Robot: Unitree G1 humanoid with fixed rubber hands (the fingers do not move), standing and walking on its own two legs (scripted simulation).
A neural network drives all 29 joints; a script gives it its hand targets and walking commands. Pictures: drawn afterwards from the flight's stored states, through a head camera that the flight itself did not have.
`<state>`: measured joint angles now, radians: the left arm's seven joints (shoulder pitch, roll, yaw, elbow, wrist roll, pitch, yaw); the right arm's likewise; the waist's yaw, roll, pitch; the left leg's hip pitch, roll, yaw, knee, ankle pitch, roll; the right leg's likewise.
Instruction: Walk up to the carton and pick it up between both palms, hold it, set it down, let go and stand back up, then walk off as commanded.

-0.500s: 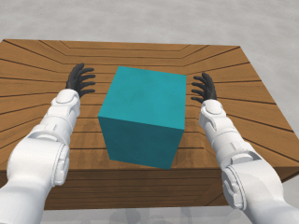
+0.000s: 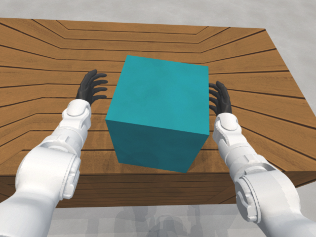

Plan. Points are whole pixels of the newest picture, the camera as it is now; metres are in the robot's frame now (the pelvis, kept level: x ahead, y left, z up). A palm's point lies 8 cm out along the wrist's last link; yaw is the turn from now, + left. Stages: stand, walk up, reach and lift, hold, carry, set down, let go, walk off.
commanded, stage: reach and lift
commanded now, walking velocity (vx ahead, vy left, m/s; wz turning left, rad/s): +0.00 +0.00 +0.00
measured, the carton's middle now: (159, 119) +0.44 +0.02 +0.00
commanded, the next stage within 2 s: none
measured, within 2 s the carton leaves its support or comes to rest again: neither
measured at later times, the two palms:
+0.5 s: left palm (100, 101) +0.46 +0.19 +0.04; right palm (214, 113) +0.45 -0.12 +0.04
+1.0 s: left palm (101, 104) +0.46 +0.18 +0.04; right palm (213, 116) +0.44 -0.12 +0.03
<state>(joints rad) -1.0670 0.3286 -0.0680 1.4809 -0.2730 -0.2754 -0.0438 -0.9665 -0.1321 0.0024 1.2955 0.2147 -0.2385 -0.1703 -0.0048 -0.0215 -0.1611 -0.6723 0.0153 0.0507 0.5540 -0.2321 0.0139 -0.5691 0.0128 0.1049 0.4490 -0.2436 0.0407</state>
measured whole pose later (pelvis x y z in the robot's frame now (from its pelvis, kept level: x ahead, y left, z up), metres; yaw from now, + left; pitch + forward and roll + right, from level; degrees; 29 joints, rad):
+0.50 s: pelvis +0.00 +0.00 +0.00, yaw +0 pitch +23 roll -2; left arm -1.07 0.24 0.10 1.46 -0.09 -0.34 -0.03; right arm -0.97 -0.05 -0.20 1.30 -0.02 -0.35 -0.18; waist 0.00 -0.01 -0.17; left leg -0.73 0.02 0.05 0.58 -0.23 0.02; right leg -0.62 0.01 0.10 0.45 -0.24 0.05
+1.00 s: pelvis +0.00 +0.00 +0.00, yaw +0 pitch +23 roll -2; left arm -1.06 0.21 0.33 1.48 0.12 -0.39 -0.02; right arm -0.91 0.05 -0.58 1.17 -0.41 -0.37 -0.16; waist 0.00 -0.01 -0.17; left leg -0.72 0.02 0.05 0.55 -0.23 0.03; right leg -0.62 0.01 0.10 0.45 -0.24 0.05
